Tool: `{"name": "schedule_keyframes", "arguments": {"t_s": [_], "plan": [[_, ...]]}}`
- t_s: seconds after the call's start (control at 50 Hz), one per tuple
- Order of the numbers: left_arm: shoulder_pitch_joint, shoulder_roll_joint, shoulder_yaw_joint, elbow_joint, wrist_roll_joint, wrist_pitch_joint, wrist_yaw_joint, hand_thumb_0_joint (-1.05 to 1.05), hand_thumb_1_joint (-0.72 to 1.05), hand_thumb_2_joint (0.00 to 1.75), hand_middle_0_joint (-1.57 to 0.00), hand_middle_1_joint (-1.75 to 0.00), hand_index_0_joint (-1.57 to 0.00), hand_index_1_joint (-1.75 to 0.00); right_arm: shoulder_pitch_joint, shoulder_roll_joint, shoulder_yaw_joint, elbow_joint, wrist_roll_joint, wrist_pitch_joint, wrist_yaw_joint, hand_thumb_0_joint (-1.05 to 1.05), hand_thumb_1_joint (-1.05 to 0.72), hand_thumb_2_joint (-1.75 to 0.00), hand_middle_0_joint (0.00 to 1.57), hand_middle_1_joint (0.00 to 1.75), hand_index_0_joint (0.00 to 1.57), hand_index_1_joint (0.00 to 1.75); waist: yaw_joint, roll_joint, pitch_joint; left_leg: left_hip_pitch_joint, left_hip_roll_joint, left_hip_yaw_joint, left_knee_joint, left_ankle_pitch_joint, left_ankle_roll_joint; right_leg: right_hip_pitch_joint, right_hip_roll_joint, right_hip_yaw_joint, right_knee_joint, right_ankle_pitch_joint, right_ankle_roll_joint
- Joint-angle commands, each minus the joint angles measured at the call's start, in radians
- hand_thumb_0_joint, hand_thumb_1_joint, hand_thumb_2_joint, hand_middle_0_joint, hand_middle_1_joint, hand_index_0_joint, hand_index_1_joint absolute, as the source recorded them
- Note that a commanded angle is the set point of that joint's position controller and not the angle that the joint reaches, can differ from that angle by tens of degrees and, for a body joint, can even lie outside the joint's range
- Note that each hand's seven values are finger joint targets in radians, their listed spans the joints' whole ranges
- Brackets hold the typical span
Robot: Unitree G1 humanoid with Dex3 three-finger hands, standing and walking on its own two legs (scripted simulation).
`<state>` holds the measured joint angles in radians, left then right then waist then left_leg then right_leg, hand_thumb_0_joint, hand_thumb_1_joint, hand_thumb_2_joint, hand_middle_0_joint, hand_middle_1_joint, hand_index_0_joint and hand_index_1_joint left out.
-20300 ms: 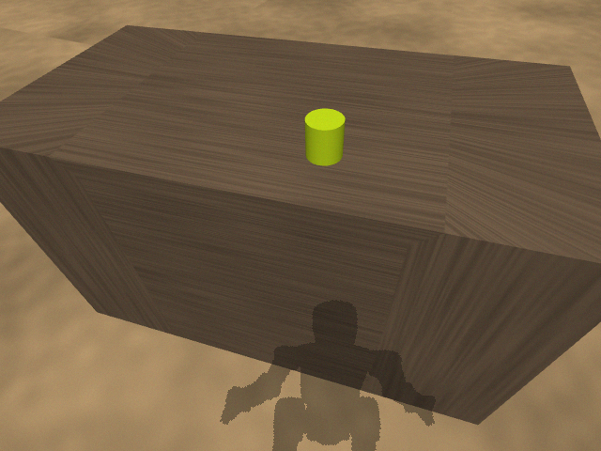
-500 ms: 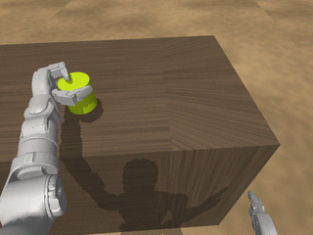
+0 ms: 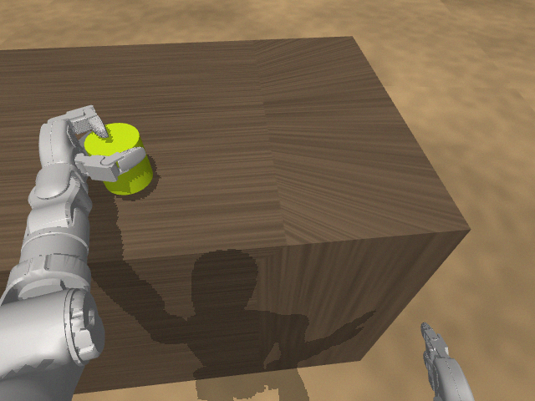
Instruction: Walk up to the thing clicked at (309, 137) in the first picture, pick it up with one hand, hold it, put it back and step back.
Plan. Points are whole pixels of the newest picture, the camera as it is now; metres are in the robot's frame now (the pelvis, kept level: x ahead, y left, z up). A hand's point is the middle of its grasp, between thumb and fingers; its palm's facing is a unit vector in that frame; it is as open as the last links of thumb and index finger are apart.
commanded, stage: lower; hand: left
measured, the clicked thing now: (121, 159) +0.48 +0.20 +0.12
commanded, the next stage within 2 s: loosen in 0.50 s
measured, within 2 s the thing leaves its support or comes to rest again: rests again in 0.38 s
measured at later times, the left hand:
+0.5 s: hand (115, 155) +0.50 +0.22 +0.12, palm faces +0.18 -0.98 +0.02, open 7.1 cm
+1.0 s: hand (113, 150) +0.50 +0.22 +0.12, palm faces +0.19 -0.98 +0.03, open 10.6 cm
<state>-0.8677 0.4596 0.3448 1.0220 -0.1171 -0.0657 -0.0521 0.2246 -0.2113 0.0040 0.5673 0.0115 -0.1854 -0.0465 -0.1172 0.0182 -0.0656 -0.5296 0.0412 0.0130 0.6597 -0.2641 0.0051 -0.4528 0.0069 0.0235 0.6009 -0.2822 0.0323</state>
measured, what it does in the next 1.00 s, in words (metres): stands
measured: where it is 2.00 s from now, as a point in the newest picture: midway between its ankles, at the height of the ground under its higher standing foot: outside the picture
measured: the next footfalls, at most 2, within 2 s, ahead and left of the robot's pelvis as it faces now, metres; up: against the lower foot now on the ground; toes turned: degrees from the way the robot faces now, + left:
none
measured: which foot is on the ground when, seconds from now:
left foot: down 0.00-1.00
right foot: down 0.00-1.00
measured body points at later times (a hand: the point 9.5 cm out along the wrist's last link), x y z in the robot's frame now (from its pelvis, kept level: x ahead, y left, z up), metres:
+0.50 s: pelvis +0.01 +0.01 -0.02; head +0.07 +0.03 +0.43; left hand +0.48 +0.27 +0.12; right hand +0.16 -0.24 -0.07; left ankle +0.04 +0.11 -0.72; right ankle +0.01 -0.14 -0.72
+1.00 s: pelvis +0.01 +0.00 -0.02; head +0.07 +0.03 +0.42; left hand +0.49 +0.27 +0.12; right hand +0.15 -0.24 -0.07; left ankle +0.04 +0.11 -0.72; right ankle +0.01 -0.14 -0.72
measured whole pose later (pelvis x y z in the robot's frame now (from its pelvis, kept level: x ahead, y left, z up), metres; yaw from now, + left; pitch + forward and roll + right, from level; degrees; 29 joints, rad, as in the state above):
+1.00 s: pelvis +0.01 +0.00 -0.02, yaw -1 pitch +13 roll -3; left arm -0.90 0.49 0.37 1.07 -0.10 -0.18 -0.07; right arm 0.31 -0.21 0.01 0.32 -0.01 -0.08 -0.02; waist -0.13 0.01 -0.11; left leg -0.74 0.05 0.01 0.86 -0.36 0.01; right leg -0.65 0.02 0.02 0.79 -0.37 0.04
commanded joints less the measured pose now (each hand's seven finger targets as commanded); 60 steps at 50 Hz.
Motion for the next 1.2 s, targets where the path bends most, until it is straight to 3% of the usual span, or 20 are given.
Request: {"name": "schedule_keyframes", "arguments": {"t_s": [0.0,0.04,0.06,0.08,0.12,0.2,0.22,0.24,0.34,0.38,0.44,0.5,0.54,0.6,0.62,0.66,0.76,0.8,0.88,1.18], "plan": [[-0.671,0.296,0.032,-0.327,-0.031,-0.151,-0.014,0.00,0.12,1.28,-1.29,-1.43,-1.31,-1.44,-0.107,-0.099,-0.023,-0.189,0.006,-0.050,-0.010,0.00,0.52,-0.06,0.05,0.05,0.05,0.05,-0.011,0.100,-0.508,0.324,-0.009,-0.011,-0.016,0.241,0.017,0.043,0.016,-0.040,-0.039,0.244,-0.029],[-0.684,0.316,0.046,-0.313,-0.032,-0.166,-0.010,0.00,0.13,1.30,-1.30,-1.45,-1.32,-1.45,-0.103,-0.108,-0.034,-0.189,0.004,-0.044,-0.011,0.00,0.52,-0.06,0.05,0.05,0.05,0.05,-0.015,0.132,-0.494,0.325,-0.004,-0.015,-0.014,0.187,0.010,-0.008,0.022,-0.043,-0.032,0.183,-0.036],[-0.620,0.327,0.066,-0.241,-0.030,-0.161,-0.007,0.00,0.16,1.30,-1.31,-1.45,-1.33,-1.46,-0.056,-0.132,-0.050,-0.186,-0.001,-0.040,-0.015,0.00,0.52,-0.06,0.05,0.05,0.05,0.05,-0.035,0.095,-0.473,0.299,-0.005,-0.011,-0.003,0.189,0.016,-0.010,0.020,-0.042,-0.029,0.191,-0.032],[-0.656,0.317,0.046,-0.303,-0.026,-0.171,-0.005,0.00,0.16,1.29,-1.30,-1.44,-1.32,-1.45,-0.072,-0.112,-0.037,-0.192,0.002,-0.035,-0.010,0.00,0.53,-0.06,0.05,0.05,0.05,0.05,-0.015,0.121,-0.469,0.281,-0.008,-0.012,-0.008,0.166,0.012,-0.013,0.020,-0.041,-0.024,0.176,-0.035],[-0.602,0.348,0.076,-0.227,-0.022,-0.172,-0.002,0.00,0.15,1.30,-1.30,-1.45,-1.32,-1.46,-0.028,-0.143,-0.067,-0.182,-0.005,-0.028,-0.011,0.00,0.53,-0.06,0.05,0.05,0.05,0.05,-0.026,0.115,-0.451,0.259,-0.006,-0.010,0.015,0.181,0.012,-0.028,0.020,-0.041,-0.009,0.184,-0.034],[-0.615,0.317,0.054,-0.246,-0.012,-0.186,-0.016,0.00,0.16,1.30,-1.32,-1.46,-1.34,-1.46,-0.047,-0.135,-0.062,-0.243,-0.007,-0.020,-0.006,0.00,0.52,-0.06,0.05,0.05,0.05,0.05,-0.036,0.121,-0.474,0.261,0.002,-0.015,0.038,0.189,0.014,-0.074,0.024,-0.040,0.010,0.182,-0.036],[-0.622,0.297,0.041,-0.258,-0.017,-0.190,-0.020,0.00,0.16,1.28,-1.31,-1.44,-1.33,-1.45,-0.048,-0.110,-0.039,-0.249,-0.002,-0.020,-0.003,0.00,0.52,-0.06,0.05,0.05,0.05,0.05,-0.028,0.131,-0.467,0.245,-0.002,-0.012,0.038,0.171,0.014,-0.064,0.022,-0.039,0.016,0.172,-0.036],[-0.637,0.306,0.046,-0.272,-0.021,-0.197,-0.021,0.00,0.16,1.29,-1.31,-1.45,-1.33,-1.45,-0.073,-0.121,-0.052,-0.271,-0.001,-0.020,-0.005,0.00,0.52,-0.06,0.05,0.05,0.05,0.05,-0.029,0.119,-0.485,0.237,-0.001,-0.012,0.039,0.149,0.015,-0.060,0.022,-0.038,0.020,0.158,-0.035],[-0.642,0.307,0.041,-0.290,-0.016,-0.203,-0.018,0.00,0.14,1.25,-1.27,-1.40,-1.29,-1.40,-0.032,-0.145,-0.063,-0.306,-0.009,-0.012,-0.005,0.00,0.52,-0.06,0.05,0.05,0.05,0.05,-0.029,0.159,-0.534,0.306,0.017,-0.035,0.060,0.250,-0.002,-0.102,0.034,-0.053,0.048,0.182,-0.047],[-0.628,0.303,0.044,-0.288,-0.019,-0.208,-0.019,0.00,0.16,1.26,-1.29,-1.41,-1.30,-1.41,-0.039,-0.149,-0.070,-0.319,-0.007,-0.011,-0.007,0.00,0.52,-0.06,0.05,0.05,0.05,0.05,-0.027,0.133,-0.533,0.279,0.013,-0.031,0.066,0.226,0.004,-0.091,0.033,-0.050,0.052,0.175,-0.044],[-0.628,0.288,0.035,-0.310,-0.021,-0.215,-0.018,0.00,0.13,1.26,-1.28,-1.41,-1.29,-1.42,-0.013,-0.119,-0.042,-0.326,-0.009,-0.007,0.000,0.00,0.52,-0.06,0.05,0.05,0.05,0.05,-0.022,0.184,-0.554,0.310,0.019,-0.039,0.080,0.280,-0.006,-0.115,0.035,-0.057,0.071,0.181,-0.049],[-0.564,0.289,0.045,-0.242,-0.012,-0.203,-0.014,0.00,0.13,1.27,-1.29,-1.41,-1.30,-1.42,0.009,-0.149,-0.068,-0.355,-0.010,0.000,-0.001,0.00,0.52,-0.06,0.05,0.05,0.05,0.05,-0.040,0.127,-0.508,0.253,0.013,-0.029,0.088,0.255,0.006,-0.111,0.032,-0.048,0.070,0.198,-0.042],[-0.548,0.271,0.037,-0.234,-0.008,-0.203,-0.019,0.00,0.11,1.27,-1.28,-1.41,-1.29,-1.42,0.051,-0.114,-0.040,-0.304,-0.013,0.010,0.008,0.00,0.52,-0.06,0.05,0.05,0.05,0.05,-0.026,0.153,-0.474,0.240,0.014,-0.031,0.093,0.276,0.002,-0.135,0.032,-0.052,0.082,0.197,-0.045],[-0.537,0.266,0.040,-0.219,-0.007,-0.199,-0.025,0.00,0.14,1.19,-1.34,-1.38,-1.36,-1.38,0.075,-0.134,-0.063,-0.326,-0.015,0.020,0.009,0.00,0.52,-0.05,0.05,0.05,0.05,0.05,-0.040,0.128,-0.490,0.231,0.012,-0.027,0.110,0.293,0.012,-0.134,0.031,-0.050,0.086,0.226,-0.040],[-0.533,0.271,0.050,-0.212,-0.009,-0.196,-0.023,0.00,0.06,1.11,-1.28,-1.30,-1.31,-1.30,0.028,-0.148,-0.072,-0.372,-0.014,0.018,0.011,0.00,0.52,-0.05,0.05,0.05,0.05,0.05,-0.036,0.103,-0.490,0.215,0.012,-0.030,0.107,0.274,0.012,-0.131,0.031,-0.050,0.089,0.217,-0.039],[-0.559,0.259,0.041,-0.231,-0.012,-0.198,-0.024,0.00,-0.09,0.95,-1.20,-1.20,-1.23,-1.18,0.055,-0.124,-0.060,-0.345,-0.013,0.024,0.015,0.00,0.51,-0.05,0.05,0.05,0.05,0.05,-0.032,0.129,-0.464,0.202,0.007,-0.025,0.107,0.246,0.012,-0.137,0.029,-0.048,0.092,0.201,-0.040],[-0.568,0.253,0.037,-0.233,-0.005,-0.197,-0.025,0.00,-0.29,0.65,-1.03,-0.96,-1.05,-0.95,0.026,-0.135,-0.064,-0.408,-0.014,0.028,0.017,0.00,0.51,-0.05,0.05,0.05,0.05,0.05,-0.030,0.122,-0.486,0.216,0.013,-0.034,0.101,0.221,0.005,-0.158,0.032,-0.055,0.097,0.161,-0.046],[-0.562,0.265,0.042,-0.226,-0.003,-0.197,-0.022,0.00,-0.31,0.59,-0.96,-0.89,-0.99,-0.87,0.024,-0.124,-0.053,-0.411,-0.012,0.034,0.015,0.00,0.51,-0.05,0.05,0.05,0.05,0.05,-0.022,0.105,-0.466,0.168,0.003,-0.023,0.098,0.156,0.011,-0.133,0.028,-0.047,0.094,0.139,-0.042],[-0.549,0.251,0.032,-0.197,0.004,-0.190,-0.028,0.00,-0.41,0.47,-0.70,-0.64,-0.71,-0.64,0.048,-0.135,-0.067,-0.407,-0.015,0.038,0.012,0.00,0.52,-0.05,0.05,0.05,0.05,0.05,-0.031,0.126,-0.471,0.202,0.007,-0.025,0.099,0.163,0.005,-0.169,0.031,-0.050,0.097,0.130,-0.046],[-0.511,0.279,0.047,-0.192,0.005,-0.178,-0.033,0.00,-0.61,0.09,-0.24,-0.16,-0.24,-0.16,0.079,-0.132,-0.061,-0.420,-0.008,0.060,0.014,0.00,0.52,-0.05,0.05,0.05,0.05,0.05,-0.019,0.102,-0.461,0.144,-0.004,-0.015,0.107,0.144,0.015,-0.143,0.026,-0.040,0.102,0.139,-0.041]]}}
